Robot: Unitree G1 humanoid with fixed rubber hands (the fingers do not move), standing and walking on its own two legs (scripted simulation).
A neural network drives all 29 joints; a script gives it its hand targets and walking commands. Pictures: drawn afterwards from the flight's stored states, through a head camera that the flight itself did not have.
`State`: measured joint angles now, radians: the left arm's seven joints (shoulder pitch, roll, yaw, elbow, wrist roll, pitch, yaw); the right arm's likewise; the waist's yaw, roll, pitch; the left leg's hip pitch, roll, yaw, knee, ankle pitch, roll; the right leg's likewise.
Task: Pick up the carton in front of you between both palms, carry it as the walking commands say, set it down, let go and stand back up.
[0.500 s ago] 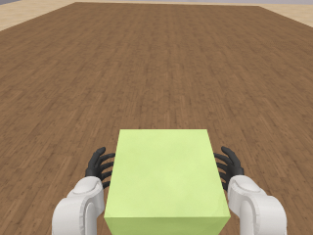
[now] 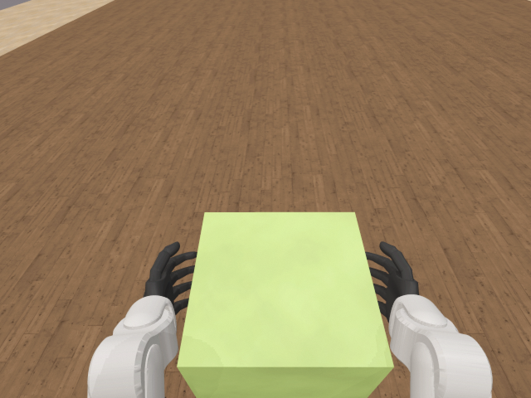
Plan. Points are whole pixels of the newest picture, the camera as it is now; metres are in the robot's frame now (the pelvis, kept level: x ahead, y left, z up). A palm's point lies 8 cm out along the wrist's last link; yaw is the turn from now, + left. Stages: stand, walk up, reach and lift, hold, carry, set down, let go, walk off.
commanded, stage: carry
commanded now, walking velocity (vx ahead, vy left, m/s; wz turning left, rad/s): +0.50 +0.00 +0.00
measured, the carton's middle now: (279, 320) +0.26 +0.00 +0.03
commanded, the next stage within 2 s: none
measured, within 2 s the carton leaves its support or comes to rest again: neither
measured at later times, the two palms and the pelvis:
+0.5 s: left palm (197, 166) +0.55 +0.15 +0.11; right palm (349, 158) +0.54 -0.15 +0.12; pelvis +0.31 +0.00 +0.01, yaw -1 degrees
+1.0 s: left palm (217, 133) +0.67 +0.12 +0.12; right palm (349, 129) +0.67 -0.17 +0.11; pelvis +0.42 -0.02 +0.02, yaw -1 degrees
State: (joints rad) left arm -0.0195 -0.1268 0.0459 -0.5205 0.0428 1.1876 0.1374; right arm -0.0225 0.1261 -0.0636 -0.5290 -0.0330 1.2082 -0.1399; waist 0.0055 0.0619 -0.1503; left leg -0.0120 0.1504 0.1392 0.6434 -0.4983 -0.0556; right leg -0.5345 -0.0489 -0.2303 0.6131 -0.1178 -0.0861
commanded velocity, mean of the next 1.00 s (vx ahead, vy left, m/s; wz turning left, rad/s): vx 0.08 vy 0.00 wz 0.00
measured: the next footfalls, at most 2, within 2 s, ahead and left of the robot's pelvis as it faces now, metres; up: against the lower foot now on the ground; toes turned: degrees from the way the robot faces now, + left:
left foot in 0.46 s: +0.47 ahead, +0.07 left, +0.00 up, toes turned -13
right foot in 0.66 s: +0.36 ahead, -0.13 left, +0.00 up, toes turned -3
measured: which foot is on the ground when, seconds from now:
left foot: up 0.00-0.44, down 0.46-1.00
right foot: down 0.00-0.50, up 0.52-0.64, down 0.66-1.00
